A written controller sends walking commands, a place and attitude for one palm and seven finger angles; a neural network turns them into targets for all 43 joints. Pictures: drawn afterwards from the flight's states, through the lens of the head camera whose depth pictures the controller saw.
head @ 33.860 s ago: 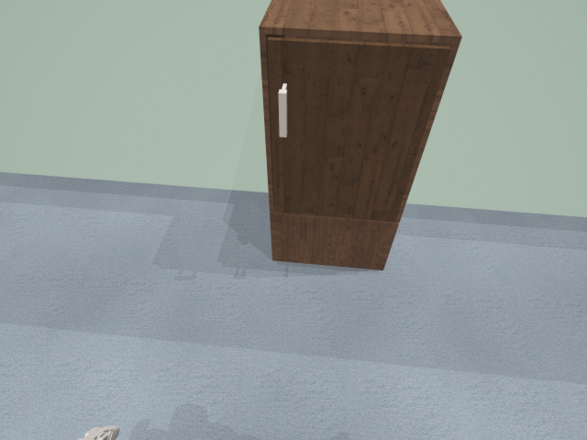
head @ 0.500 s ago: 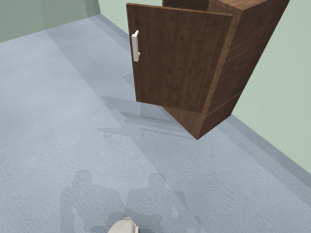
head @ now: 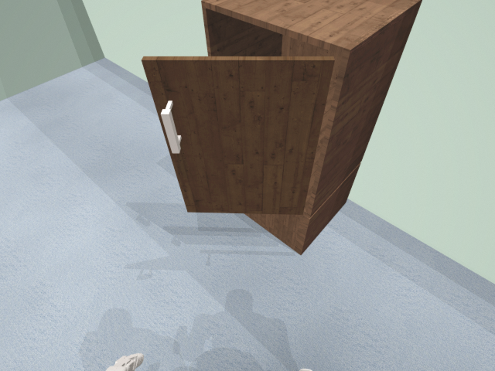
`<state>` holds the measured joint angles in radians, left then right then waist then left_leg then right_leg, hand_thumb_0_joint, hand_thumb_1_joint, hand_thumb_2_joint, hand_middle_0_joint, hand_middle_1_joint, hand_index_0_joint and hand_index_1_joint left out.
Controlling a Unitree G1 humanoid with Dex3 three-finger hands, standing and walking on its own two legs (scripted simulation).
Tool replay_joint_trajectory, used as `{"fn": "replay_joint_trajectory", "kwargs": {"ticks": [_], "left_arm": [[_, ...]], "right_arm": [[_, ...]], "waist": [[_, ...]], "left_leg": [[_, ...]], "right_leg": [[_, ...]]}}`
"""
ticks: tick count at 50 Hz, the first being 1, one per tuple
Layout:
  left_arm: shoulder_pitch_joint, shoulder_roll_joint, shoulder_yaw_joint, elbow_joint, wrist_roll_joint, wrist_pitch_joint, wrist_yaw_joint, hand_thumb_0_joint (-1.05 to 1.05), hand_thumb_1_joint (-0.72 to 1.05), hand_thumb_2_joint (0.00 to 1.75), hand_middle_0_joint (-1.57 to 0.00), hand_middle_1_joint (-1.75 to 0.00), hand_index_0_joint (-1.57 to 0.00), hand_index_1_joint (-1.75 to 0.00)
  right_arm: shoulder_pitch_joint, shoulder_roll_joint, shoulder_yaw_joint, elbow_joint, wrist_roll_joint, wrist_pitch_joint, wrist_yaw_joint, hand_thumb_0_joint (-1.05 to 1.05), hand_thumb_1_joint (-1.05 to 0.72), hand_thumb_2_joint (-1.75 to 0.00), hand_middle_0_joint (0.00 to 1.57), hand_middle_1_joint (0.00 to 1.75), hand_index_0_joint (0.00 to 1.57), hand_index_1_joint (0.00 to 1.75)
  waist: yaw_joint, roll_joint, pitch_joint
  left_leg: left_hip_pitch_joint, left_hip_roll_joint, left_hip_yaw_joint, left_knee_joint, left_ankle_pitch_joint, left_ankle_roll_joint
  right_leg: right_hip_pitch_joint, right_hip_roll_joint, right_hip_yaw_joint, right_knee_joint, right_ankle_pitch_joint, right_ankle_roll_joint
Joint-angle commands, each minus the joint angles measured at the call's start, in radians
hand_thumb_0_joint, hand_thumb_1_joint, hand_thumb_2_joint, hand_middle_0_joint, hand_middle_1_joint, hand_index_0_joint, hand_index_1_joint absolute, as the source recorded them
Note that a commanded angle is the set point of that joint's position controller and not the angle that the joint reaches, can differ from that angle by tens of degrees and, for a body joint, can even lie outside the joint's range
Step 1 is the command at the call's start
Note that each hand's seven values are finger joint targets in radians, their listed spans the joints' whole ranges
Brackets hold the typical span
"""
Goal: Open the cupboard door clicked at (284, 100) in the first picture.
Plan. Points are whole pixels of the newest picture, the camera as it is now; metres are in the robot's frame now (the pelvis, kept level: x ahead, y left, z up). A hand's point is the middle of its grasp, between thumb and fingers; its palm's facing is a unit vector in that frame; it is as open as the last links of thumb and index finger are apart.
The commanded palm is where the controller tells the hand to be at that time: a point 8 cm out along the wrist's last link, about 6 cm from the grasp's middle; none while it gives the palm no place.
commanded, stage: take the last steps up to it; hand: left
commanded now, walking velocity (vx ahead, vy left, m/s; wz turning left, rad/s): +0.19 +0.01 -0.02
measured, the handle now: (173, 127) +0.68 +0.22 -0.02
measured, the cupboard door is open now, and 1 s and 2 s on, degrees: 40 40 40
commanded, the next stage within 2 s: come to a stop and stand still in 0.10 s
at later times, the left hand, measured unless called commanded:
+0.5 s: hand out of the picture +0.11 +0.20 -0.19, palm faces +0.07 -0.98 -0.16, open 7.4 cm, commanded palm none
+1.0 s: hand out of the picture +0.13 +0.15 -0.18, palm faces +0.03 -0.98 -0.18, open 7.3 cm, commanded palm none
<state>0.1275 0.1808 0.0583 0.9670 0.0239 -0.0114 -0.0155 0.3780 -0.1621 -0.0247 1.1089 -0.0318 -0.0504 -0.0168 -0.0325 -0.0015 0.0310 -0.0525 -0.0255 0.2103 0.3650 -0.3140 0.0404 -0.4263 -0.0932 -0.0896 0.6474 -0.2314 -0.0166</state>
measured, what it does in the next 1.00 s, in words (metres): steps on the spot: right foot, then left foot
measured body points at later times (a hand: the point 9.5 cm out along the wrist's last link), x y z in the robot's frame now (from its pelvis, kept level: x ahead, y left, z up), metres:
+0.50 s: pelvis +0.11 +0.02 +0.00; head +0.14 +0.05 +0.44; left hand +0.11 +0.25 -0.17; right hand +0.20 -0.21 -0.14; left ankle +0.16 +0.12 -0.74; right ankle +0.07 -0.10 -0.72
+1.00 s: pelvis +0.08 -0.03 +0.00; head +0.11 -0.02 +0.45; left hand +0.12 +0.20 -0.16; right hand +0.09 -0.27 -0.15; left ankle +0.06 +0.08 -0.74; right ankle +0.07 -0.13 -0.74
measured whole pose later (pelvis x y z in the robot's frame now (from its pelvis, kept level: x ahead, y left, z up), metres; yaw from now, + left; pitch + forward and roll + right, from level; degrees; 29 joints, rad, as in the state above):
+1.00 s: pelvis +0.08 -0.03 +0.00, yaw +1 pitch +1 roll -1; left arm 0.22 0.17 0.03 1.03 0.01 0.01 0.02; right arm 0.25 -0.18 -0.04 1.09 -0.01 0.02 -0.03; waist -0.02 -0.01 0.04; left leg -0.22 0.01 0.01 0.53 -0.30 0.00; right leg -0.24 0.00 -0.08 0.53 -0.31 -0.02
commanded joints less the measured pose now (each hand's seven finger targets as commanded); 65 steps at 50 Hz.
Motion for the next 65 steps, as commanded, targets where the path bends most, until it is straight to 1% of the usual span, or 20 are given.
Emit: {"fn": "replay_joint_trajectory", "kwargs": {"ticks": [1, 2, 3, 8, 15, 18, 20, 22, 26, 34, 36, 37, 41, 46, 49, 53, 56, 57, 60, 65], "left_arm": [[0.240, 0.112, 0.021, 0.028, 0.004, -0.035, 0.009, 0.00, 0.90, 0.90, -0.20, -0.30, -0.20, -0.30], [0.347, 0.198, 0.042, 0.060, 0.005, -0.042, 0.018, 0.00, 0.90, 0.90, -0.20, -0.30, -0.20, -0.30], [0.387, 0.230, 0.041, 0.068, -0.010, -0.040, 0.024, 0.00, 0.90, 0.90, -0.20, -0.30, -0.20, -0.30], [0.170, 0.094, 0.010, 0.029, -0.010, -0.054, 0.038, 0.00, 0.90, 0.90, -0.20, -0.30, -0.20, -0.30], [0.121, 0.097, -0.003, 0.060, -0.014, -0.031, 0.047, 0.00, 0.90, 0.90, -0.20, -0.30, -0.20, -0.30], [0.196, 0.042, -0.018, 0.067, -0.023, 0.004, 0.057, 0.00, 0.90, 0.90, -0.20, -0.30, -0.20, -0.30], [0.212, 0.036, -0.020, 0.073, -0.014, 0.030, 0.056, 0.00, 0.90, 0.90, -0.20, -0.30, -0.20, -0.30], [0.206, 0.061, -0.017, 0.072, -0.013, 0.046, 0.049, 0.00, 0.90, 0.90, -0.20, -0.30, -0.20, -0.30], [0.184, 0.079, 0.003, 0.030, -0.010, 0.061, 0.045, 0.00, 0.90, 0.90, -0.20, -0.30, -0.20, -0.30], [0.267, 0.055, 0.011, 0.019, -0.006, 0.051, 0.036, 0.00, 0.90, 0.90, -0.20, -0.30, -0.20, -0.30], [0.243, 0.163, 0.022, 0.003, 0.014, 0.039, 0.043, 0.00, 0.90, 0.90, -0.20, -0.30, -0.20, -0.30], [0.178, 0.191, 0.019, -0.022, 0.008, 0.034, 0.044, 0.00, 0.90, 0.90, -0.20, -0.30, -0.20, -0.30], [0.059, 0.143, 0.002, -0.034, 0.003, 0.020, 0.044, 0.00, 0.90, 0.90, -0.20, -0.30, -0.20, -0.30], [0.137, 0.142, -0.001, 0.014, -0.005, 0.003, 0.049, 0.00, 0.90, 0.90, -0.20, -0.30, -0.20, -0.30], [0.179, 0.076, -0.015, 0.037, -0.027, 0.002, 0.044, 0.00, 0.90, 0.90, -0.20, -0.30, -0.20, -0.30], [0.135, 0.083, -0.020, 0.071, -0.022, 0.016, 0.043, 0.00, 0.90, 0.90, -0.20, -0.30, -0.20, -0.30], [0.146, 0.076, -0.024, 0.098, -0.019, 0.013, 0.039, 0.00, 0.90, 0.90, -0.20, -0.30, -0.20, -0.30], [0.166, 0.280, -0.031, -0.003, 0.003, -0.018, 0.052, 0.00, 0.90, 0.90, -0.20, -0.30, -0.20, -0.30], [0.160, 0.211, 0.003, -0.026, -0.004, -0.026, 0.057, 0.00, 0.90, 0.90, -0.20, -0.30, -0.20, -0.30], [0.147, 0.181, -0.003, -0.055, -0.003, -0.012, 0.055, 0.00, 0.90, 0.90, -0.20, -0.30, -0.20, -0.30]], "right_arm": [[0.012, -0.100, -0.019, -0.041, 0.012, -0.014, 0.001, 0.00, -0.90, -0.90, 0.20, 0.30, 0.20, 0.30], [0.018, -0.068, -0.017, -0.064, 0.019, -0.014, 0.011, 0.00, -0.90, -0.90, 0.20, 0.30, 0.20, 0.30], [-0.019, -0.088, -0.020, -0.076, 0.020, -0.006, 0.010, 0.00, -0.90, -0.90, 0.20, 0.30, 0.20, 0.30], [-0.044, -0.019, -0.017, -0.047, 0.015, 0.020, 0.012, 0.00, -0.90, -0.90, 0.20, 0.30, 0.20, 0.30], [0.001, 0.000, -0.001, -0.017, 0.018, 0.031, 0.001, 0.00, -0.90, -0.90, 0.20, 0.30, 0.20, 0.30], [-0.024, -0.146, -0.023, -0.041, 0.017, 0.027, -0.019, 0.00, -0.90, -0.90, 0.20, 0.30, 0.20, 0.30], [-0.101, -0.163, -0.028, -0.065, 0.016, 0.045, -0.029, 0.00, -0.90, -0.90, 0.20, 0.30, 0.20, 0.30], [-0.099, -0.162, -0.031, -0.068, 0.016, 0.049, -0.041, 0.00, -0.90, -0.90, 0.20, 0.30, 0.20, 0.30], [-0.110, -0.209, -0.055, -0.104, 0.008, 0.063, -0.054, 0.00, -0.90, -0.90, 0.20, 0.30, 0.20, 0.30], [-0.211, -0.197, -0.066, -0.149, 0.012, 0.076, -0.030, 0.00, -0.90, -0.90, 0.20, 0.30, 0.20, 0.30], [-0.200, -0.097, -0.055, -0.170, 0.026, 0.090, -0.015, 0.00, -0.90, -0.90, 0.20, 0.30, 0.20, 0.30], [-0.247, -0.087, -0.049, -0.190, 0.021, 0.098, -0.003, 0.00, -0.90, -0.90, 0.20, 0.30, 0.20, 0.30], [-0.203, -0.090, -0.054, -0.135, 0.015, 0.103, 0.007, 0.00, -0.90, -0.90, 0.20, 0.30, 0.20, 0.30], [-0.133, -0.054, -0.030, -0.090, 0.023, 0.070, -0.005, 0.00, -0.90, -0.90, 0.20, 0.30, 0.20, 0.30], [-0.103, -0.113, -0.019, -0.057, 0.014, 0.033, -0.019, 0.00, -0.90, -0.90, 0.20, 0.30, 0.20, 0.30], [-0.116, -0.104, -0.006, -0.030, 0.018, 0.038, -0.032, 0.00, -0.90, -0.90, 0.20, 0.30, 0.20, 0.30], [-0.108, -0.088, -0.001, -0.015, 0.018, 0.041, -0.031, 0.00, -0.90, -0.90, 0.20, 0.30, 0.20, 0.30], [-0.148, -0.240, -0.016, -0.134, 0.017, 0.022, -0.018, 0.00, -0.90, -0.90, 0.20, 0.30, 0.20, 0.30], [-0.107, -0.202, -0.047, -0.149, 0.015, -0.006, -0.034, 0.00, -0.90, -0.90, 0.20, 0.30, 0.20, 0.30], [-0.115, -0.182, -0.042, -0.175, 0.012, 0.021, -0.021, 0.00, -0.90, -0.90, 0.20, 0.30, 0.20, 0.30]], "waist": [[0.121, -0.093, -0.050], [0.146, -0.282, -0.098], [0.160, -0.263, -0.101], [0.045, -0.084, -0.033], [0.003, -0.085, -0.057], [0.035, 0.144, -0.083], [0.047, 0.120, 0.036], [0.032, 0.229, 0.023], [0.010, 0.162, -0.102], [0.067, 0.111, -0.122], [0.053, -0.243, -0.024], [0.066, -0.287, 0.035], [0.019, -0.201, 0.081], [0.034, -0.118, -0.030], [0.060, 0.104, -0.082], [0.055, 0.158, -0.041], [0.056, 0.066, 0.004], [0.034, 0.074, 0.069], [0.027, -0.011, -0.193], [0.015, -0.070, -0.004]], "left_leg": [[-0.248, 0.164, -0.084, 0.214, 0.253, 0.025], [-0.468, 0.043, -0.010, 0.440, -0.022, -0.024], [-0.520, 0.031, -0.076, 0.682, -0.330, -0.037], [-0.450, 0.123, -0.182, 0.647, -0.081, -0.063], [-0.117, 0.053, -0.133, 0.100, 0.244, -0.095], [-0.106, 0.303, -0.351, 0.053, 0.738, 0.041], [-0.223, 0.310, -0.355, -0.003, 0.570, 0.072], [-0.189, 0.338, -0.390, -0.043, 0.672, 0.111], [-0.055, 0.393, -0.390, 0.024, 0.795, 0.181], [-0.240, 0.276, -0.296, 0.053, 0.262, 0.076], [-0.401, 0.076, -0.159, 0.231, -0.115, -0.047], [-0.351, 0.049, -0.172, 0.363, -0.197, -0.058], [-0.355, 0.054, -0.213, 0.578, -0.102, -0.047], [-0.229, 0.043, -0.176, 0.158, -0.034, -0.065], [-0.085, 0.199, -0.360, 0.014, 0.461, 0.008], [-0.160, 0.172, -0.311, -0.017, 0.357, 0.001], [-0.180, 0.145, -0.289, -0.033, 0.220, -0.015], [-0.177, 0.099, -0.286, 0.036, 0.354, -0.017], [-0.141, 0.108, -0.269, 0.149, 0.330, 0.009], [-0.208, 0.098, -0.255, 0.117, 0.205, 0.009]], "right_leg": [[0.432, -0.034, 0.088, -0.167, 0.120, -0.055], [0.612, -0.244, 0.373, -0.256, 0.213, -0.156], [0.585, -0.372, 0.502, -0.360, 0.260, -0.254], [0.331, -0.216, 0.155, -0.385, 0.419, -0.165], [0.211, -0.109, 0.046, -0.226, 0.441, -0.084], [0.185, 0.012, 0.000, -0.128, -0.073, 0.026], [0.174, 0.034, 0.006, -0.088, -0.162, 0.029], [0.141, 0.038, 0.022, 0.059, -0.260, 0.027], [0.021, 0.051, 0.094, 0.299, -0.357, 0.027], [0.273, 0.074, 0.025, -0.126, -0.049, 0.026], [0.244, -0.150, 0.320, -0.395, -0.093, -0.055], [0.076, -0.253, 0.384, -0.470, -0.152, -0.129], [0.042, -0.159, 0.258, -0.416, -0.049, -0.144], [0.283, -0.127, 0.197, -0.244, 0.360, -0.131], [0.237, -0.008, 0.128, -0.172, 0.192, -0.018], [0.316, 0.006, 0.098, -0.226, 0.102, -0.007], [0.313, -0.003, 0.119, -0.276, 0.112, -0.017], [0.256, 0.009, 0.121, -0.240, 0.254, -0.030], [0.343, -0.057, 0.157, -0.176, 0.372, -0.064], [0.208, -0.041, 0.155, -0.226, 0.158, -0.060]]}}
